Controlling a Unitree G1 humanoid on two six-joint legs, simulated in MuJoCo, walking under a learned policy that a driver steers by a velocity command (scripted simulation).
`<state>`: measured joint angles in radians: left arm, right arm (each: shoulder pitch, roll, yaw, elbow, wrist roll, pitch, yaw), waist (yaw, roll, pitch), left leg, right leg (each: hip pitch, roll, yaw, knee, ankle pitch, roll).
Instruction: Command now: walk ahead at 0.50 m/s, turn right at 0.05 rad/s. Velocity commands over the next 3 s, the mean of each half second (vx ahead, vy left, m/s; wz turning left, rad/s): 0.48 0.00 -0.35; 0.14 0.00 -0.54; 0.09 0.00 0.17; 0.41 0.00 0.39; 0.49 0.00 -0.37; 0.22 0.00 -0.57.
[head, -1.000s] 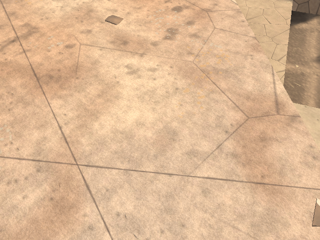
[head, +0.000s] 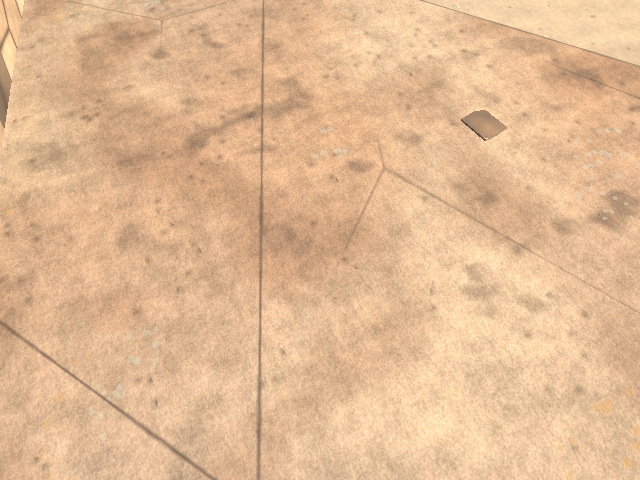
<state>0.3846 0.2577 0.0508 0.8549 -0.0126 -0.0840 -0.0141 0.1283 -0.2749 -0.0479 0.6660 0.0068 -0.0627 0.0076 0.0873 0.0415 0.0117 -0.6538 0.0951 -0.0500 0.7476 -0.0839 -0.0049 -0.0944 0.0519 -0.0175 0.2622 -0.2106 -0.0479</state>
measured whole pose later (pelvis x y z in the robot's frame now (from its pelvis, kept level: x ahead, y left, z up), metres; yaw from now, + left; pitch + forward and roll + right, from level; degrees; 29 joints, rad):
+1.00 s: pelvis +0.40 -0.04 -0.01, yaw -30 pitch +3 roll +1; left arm 0.17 0.30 0.08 0.63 0.00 0.04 0.02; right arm 0.10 -0.30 -0.06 0.73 -0.01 0.00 -0.03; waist 0.03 0.01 0.04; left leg -0.54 0.02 -0.11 0.84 -0.31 -0.08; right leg -0.41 0.12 0.12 0.49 -0.12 -0.07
